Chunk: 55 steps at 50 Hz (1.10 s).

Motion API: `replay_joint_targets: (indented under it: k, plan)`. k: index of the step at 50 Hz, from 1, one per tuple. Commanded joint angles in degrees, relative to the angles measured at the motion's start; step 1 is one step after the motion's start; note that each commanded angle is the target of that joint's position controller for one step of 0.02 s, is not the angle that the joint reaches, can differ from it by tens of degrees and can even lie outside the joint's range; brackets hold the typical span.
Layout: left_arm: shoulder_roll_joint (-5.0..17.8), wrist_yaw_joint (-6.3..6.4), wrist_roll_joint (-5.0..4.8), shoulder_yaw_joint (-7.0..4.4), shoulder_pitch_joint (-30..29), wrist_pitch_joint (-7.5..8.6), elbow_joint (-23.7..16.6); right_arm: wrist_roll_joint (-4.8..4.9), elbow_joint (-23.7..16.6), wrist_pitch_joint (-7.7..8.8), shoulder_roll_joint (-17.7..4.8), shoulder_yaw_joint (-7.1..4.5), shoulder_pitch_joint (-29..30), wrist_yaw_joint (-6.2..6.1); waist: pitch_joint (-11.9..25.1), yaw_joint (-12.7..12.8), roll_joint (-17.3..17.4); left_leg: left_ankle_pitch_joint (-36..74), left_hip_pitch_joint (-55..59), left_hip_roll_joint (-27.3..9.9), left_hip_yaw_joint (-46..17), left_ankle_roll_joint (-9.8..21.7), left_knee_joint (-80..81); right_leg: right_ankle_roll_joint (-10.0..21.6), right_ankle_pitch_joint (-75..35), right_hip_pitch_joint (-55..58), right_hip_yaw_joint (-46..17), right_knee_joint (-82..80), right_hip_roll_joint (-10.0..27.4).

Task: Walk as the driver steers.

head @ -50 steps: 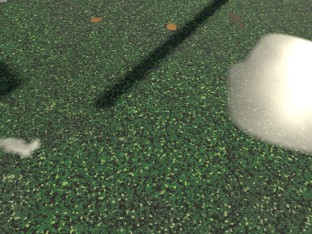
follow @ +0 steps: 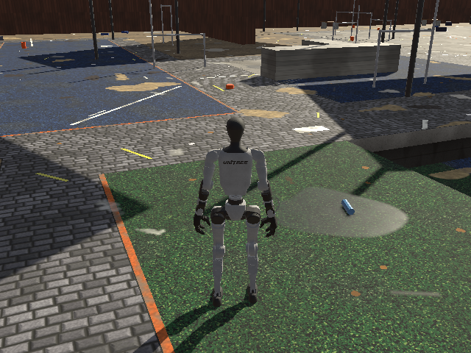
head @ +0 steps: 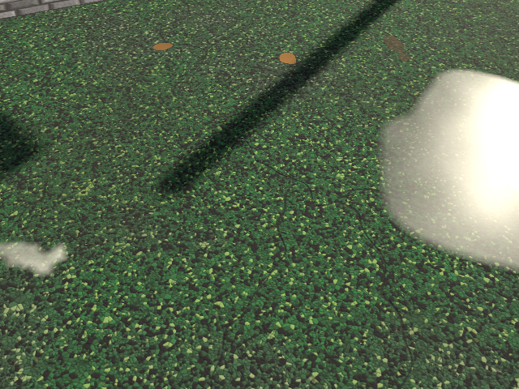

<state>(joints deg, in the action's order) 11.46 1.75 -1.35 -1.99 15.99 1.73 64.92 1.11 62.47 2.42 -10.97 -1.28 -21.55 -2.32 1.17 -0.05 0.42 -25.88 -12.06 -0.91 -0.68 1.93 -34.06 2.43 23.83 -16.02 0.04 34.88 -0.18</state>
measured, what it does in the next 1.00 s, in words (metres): walks ahead: right foot, then left foot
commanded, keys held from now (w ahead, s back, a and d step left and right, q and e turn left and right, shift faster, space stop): w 1.00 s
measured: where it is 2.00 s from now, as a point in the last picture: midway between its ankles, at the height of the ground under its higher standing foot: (295, 224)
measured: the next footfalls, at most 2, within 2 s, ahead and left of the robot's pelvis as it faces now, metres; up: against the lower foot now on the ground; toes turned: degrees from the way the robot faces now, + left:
right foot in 0.22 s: +0.12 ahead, -0.12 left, +0.00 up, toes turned -2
left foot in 0.70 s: +0.53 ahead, +0.05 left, +0.00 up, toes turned +1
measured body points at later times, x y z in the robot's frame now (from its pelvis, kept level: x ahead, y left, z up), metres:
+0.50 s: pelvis +0.20 -0.05 +0.01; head +0.21 -0.06 +0.46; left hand +0.14 +0.18 -0.13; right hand +0.36 -0.30 -0.11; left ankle +0.32 +0.11 -0.66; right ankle +0.08 -0.12 -0.73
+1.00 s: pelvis +0.49 -0.02 +0.02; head +0.51 -0.02 +0.47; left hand +0.64 +0.23 -0.10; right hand +0.50 -0.29 -0.12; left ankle +0.49 +0.05 -0.73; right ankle +0.63 -0.21 -0.66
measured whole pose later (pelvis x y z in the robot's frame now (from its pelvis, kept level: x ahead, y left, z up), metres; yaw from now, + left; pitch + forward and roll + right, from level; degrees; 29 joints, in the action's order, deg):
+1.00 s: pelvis +0.49 -0.02 +0.02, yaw -1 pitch +1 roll +2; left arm 14.8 1.2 -0.3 -3.3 7.5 4.7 51.7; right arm -0.1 56.9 5.7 -13.3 -2.8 -19.3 0.9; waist -0.5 -3.1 -1.9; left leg -8.2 -6.3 5.2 3.0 4.7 -13.6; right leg 0.6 4.1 -39.7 -3.3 50.8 9.0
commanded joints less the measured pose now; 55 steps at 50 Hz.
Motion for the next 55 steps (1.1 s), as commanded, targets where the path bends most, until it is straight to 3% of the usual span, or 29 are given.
replay_joint_targets:
  k: [1,3,5,7,9,10,11,12,13,14,15,16,18,21,25,29,32,34,35,36,37,38,39,40,42,44,48,52,55]
  plan:
    - [4.82,-0.69,-0.46,-0.77,0.10,2.40,-2.63,0.52,-2.14,2.03,-5.07,-1.04,-3.17,0.61,-8.98,-0.36,0.83,-12.93,-7.46,-3.35,-6.16,5.39,9.80,4.12,12.51,-4.65,-5.18,-6.98,2.82]
    - [3.86,-1.21,-0.51,-0.50,-2.17,3.78,-4.05,0.95,-1.64,2.83,-6.32,-1.46,-6.92,0.95,-9.37,-1.96,3.89,-12.44,-1.69,-5.83,-11.39,7.82,12.44,3.60,7.84,-10.27,-2.39,-1.85,0.91]
    - [1.76,-2.07,-0.43,0.14,-5.76,5.59,-6.74,1.38,-0.33,3.46,-10.51,-2.64,-12.02,1.29,-9.47,-2.98,12.09,-4.00,8.67,-15.11,-25.42,12.53,17.17,2.62,-1.33,-20.74,2.96,8.84,-1.06]
    - [2.99,-2.98,-0.26,0.07,-9.78,7.02,-8.98,0.80,-0.26,3.69,-9.74,-2.75,-13.74,1.45,-9.72,-3.76,10.83,13.68,15.05,-19.01,-28.58,13.52,14.26,2.99,3.11,-28.66,1.90,13.16,0.10]
    - [3.21,-3.73,-1.09,0.05,-9.44,7.47,-9.87,0.74,-1.28,2.99,-9.68,-2.80,-11.96,1.48,-8.75,-1.93,9.50,20.44,15.58,-19.78,-25.55,11.62,11.99,3.16,7.82,-27.96,1.49,9.31,1.32]
    - [3.90,-3.94,-1.62,-0.45,-3.22,7.32,-7.94,0.77,-3.46,2.39,-10.15,-2.76,-5.88,1.29,-6.74,2.60,8.57,23.06,7.62,-17.22,-19.79,8.81,10.69,3.83,0.42,-14.28,2.12,0.09,0.84]
    - [5.75,-3.79,-1.70,-1.86,8.85,6.78,-3.61,0.41,-6.35,2.01,-10.81,-2.59,1.81,1.19,-2.25,9.38,6.27,29.65,-5.48,-11.15,-11.22,5.24,5.01,4.86,-10.16,9.68,1.76,-8.53,-1.27]
    - [12.69,-3.06,-0.35,-4.26,18.99,5.74,-0.69,-0.13,-9.05,2.37,-8.97,-2.08,5.45,1.15,0.91,12.88,-7.32,29.19,-18.83,-2.32,-0.47,0.32,-15.23,7.33,-7.70,25.07,-13.58,-13.35,7.17]
    - [15.26,-3.16,0.37,-4.04,22.95,5.45,-0.87,-0.53,-10.21,3.73,-3.37,-0.72,1.55,0.92,6.22,10.44,-21.17,-1.04,-29.60,4.67,-1.18,-1.56,-32.79,13.43,-8.51,33.03,-41.29,-22.21,20.83]
    - [9.66,-2.94,0.77,-2.14,17.44,5.59,-2.31,0.72,-10.27,4.85,-5.81,-1.30,3.66,1.24,1.20,8.07,-12.18,-2.18,-35.35,1.95,-6.98,0.08,-40.87,13.90,-11.81,30.30,-41.89,-21.55,22.27]
    - [7.01,-2.73,0.83,-1.33,12.46,5.62,-3.82,1.71,-10.30,5.53,-5.93,-1.40,4.82,1.91,-4.12,6.11,-6.96,2.31,-38.37,-0.36,-6.95,1.55,-42.78,12.52,-19.09,26.95,-32.51,-20.30,20.77]
    - [6.36,-2.97,0.95,-0.86,9.46,5.44,-4.72,1.57,-9.92,5.70,-5.54,-1.55,5.05,2.10,-5.44,4.24,-3.47,7.05,-37.58,-2.59,-5.43,2.26,-40.60,10.53,-26.22,24.18,-23.88,-20.37,17.77]
    - [4.50,-3.13,1.32,-0.02,9.31,4.50,-4.68,0.66,-9.98,5.40,-6.98,-2.93,5.42,2.40,-4.95,2.51,-3.57,12.77,-35.04,-4.74,-1.74,2.63,-35.83,6.79,-37.88,22.59,-12.49,-20.44,12.55]
    - [5.11,-2.04,1.42,0.44,10.50,3.66,-4.41,0.61,-11.49,3.66,-3.71,-2.57,8.02,3.24,-5.43,0.97,-4.23,16.23,-33.68,-5.21,1.16,1.10,-30.57,6.87,-41.26,18.37,-7.57,-23.48,10.87]
    - [7.47,-0.54,1.58,0.35,9.05,3.51,-5.71,-0.02,-17.34,3.70,-2.18,-1.23,22.50,3.38,-9.20,2.63,-3.66,27.40,-27.01,-2.57,4.72,-0.78,-8.22,6.19,-39.51,8.96,-3.01,-28.19,8.15]
    - [8.99,-0.01,0.57,-0.53,13.30,3.70,-4.24,0.73,-20.30,3.85,-4.12,-1.12,29.45,4.53,-9.55,3.07,-4.46,31.40,-23.87,-0.66,4.36,0.97,2.88,6.32,-41.37,15.60,-2.90,-29.08,11.28]
    - [10.38,-0.04,1.14,-1.48,11.88,3.23,-4.72,0.54,-20.12,4.12,-7.71,-2.51,25.58,4.87,-3.77,-1.09,-6.24,27.74,-16.81,2.35,4.60,4.02,4.55,5.12,-61.54,23.96,-2.28,-20.79,13.01]
    - [10.96,-0.32,1.94,-1.79,9.46,1.98,-5.63,0.63,-15.99,3.65,-11.79,-4.58,11.48,4.24,4.95,-8.43,-8.09,25.16,-0.18,4.40,5.44,6.72,4.81,3.67,-72.48,23.68,-0.70,-2.86,11.47]
    - [9.59,-0.73,2.39,-1.10,8.43,1.93,-6.89,-0.11,-13.58,3.15,-14.25,-5.37,1.32,3.63,11.88,-12.11,-5.36,24.05,18.14,-3.40,-2.99,9.90,2.30,2.85,-58.72,10.90,-0.74,12.79,9.55]
    - [0.35,-1.89,2.24,1.29,17.73,2.86,-6.98,-1.54,-12.06,3.28,-17.93,-6.06,-4.30,3.77,22.19,-6.87,10.15,14.10,39.84,-19.81,-32.81,21.65,5.77,-0.89,-12.77,-12.66,-1.52,38.94,-2.58]
    - [3.87,-2.69,0.75,0.69,16.01,4.77,-5.91,-1.25,-11.17,3.09,-12.82,-4.73,-3.80,3.83,23.25,-8.17,8.96,6.71,38.74,-21.03,-45.44,21.74,15.88,0.61,7.33,-19.81,-9.53,47.20,-3.90]
    - [8.25,-2.83,-1.05,-0.57,8.93,5.78,-8.91,-0.44,-12.02,3.41,-10.75,-3.96,3.48,3.74,10.48,-6.23,7.71,4.74,28.00,-18.90,-35.94,17.79,18.47,1.64,4.03,-24.96,-8.16,47.77,0.09]
    - [9.33,-2.37,-1.41,-0.79,4.16,6.17,-10.44,-0.42,-13.33,3.82,-8.76,-3.25,9.76,3.96,4.13,-4.06,1.47,8.81,16.33,-16.74,-27.57,15.43,21.13,1.93,-1.99,-23.05,-6.74,44.36,3.43]
    - [9.13,-1.71,-0.88,-1.32,2.57,5.84,-10.57,-1.01,-13.61,4.27,-7.22,-2.68,12.88,4.41,0.60,-1.82,-1.41,14.71,7.64,-14.66,-21.63,13.93,22.84,1.65,-5.04,-20.30,-5.43,40.82,5.42]
    - [6.40,-1.01,-0.02,-1.52,6.16,4.11,-10.04,-1.56,-12.70,4.64,-5.70,-2.08,13.97,5.00,-0.39,1.87,1.59,18.12,-1.12,-11.11,-14.10,12.43,25.68,1.12,-7.33,-13.59,-5.45,35.74,8.01]
    - [5.06,-0.58,0.32,-1.49,5.68,3.04,-10.62,-1.27,-11.22,4.74,-7.07,-2.29,11.73,4.76,-2.19,2.38,2.68,19.71,-5.26,-10.17,-10.33,13.09,27.83,-0.10,-8.32,-13.71,-4.13,31.33,8.99]
    - [6.47,-0.35,1.25,-1.99,-4.66,3.00,-14.53,-1.31,-9.69,4.41,-10.68,-3.05,6.81,2.82,-4.29,0.10,2.23,21.47,-2.66,-9.76,-7.60,12.56,29.41,-2.35,-21.20,-21.35,-3.31,17.15,9.94]
    - [5.19,-1.19,0.78,-1.47,-13.05,3.60,-16.61,-0.46,-8.36,3.84,-11.64,-3.18,2.30,2.12,-4.31,-2.79,2.32,23.00,1.03,-8.44,-3.84,10.09,28.29,-2.72,-30.27,-18.78,-0.82,2.77,6.95]
    - [5.39,-2.13,0.25,-1.12,-18.03,3.77,-18.32,-0.04,-6.82,3.24,-11.87,-3.32,-0.94,2.07,-5.30,-4.46,2.55,22.43,6.76,-10.54,-4.27,9.96,26.12,-2.49,-28.62,-19.63,-0.60,-2.02,5.93]
Velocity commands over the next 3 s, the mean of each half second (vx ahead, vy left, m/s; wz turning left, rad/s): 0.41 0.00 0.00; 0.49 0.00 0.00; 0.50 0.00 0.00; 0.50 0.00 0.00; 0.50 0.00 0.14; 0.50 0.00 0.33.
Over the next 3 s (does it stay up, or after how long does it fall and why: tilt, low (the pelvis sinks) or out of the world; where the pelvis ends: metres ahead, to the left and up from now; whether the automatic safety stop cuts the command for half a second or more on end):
stays up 1.60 0.00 0.00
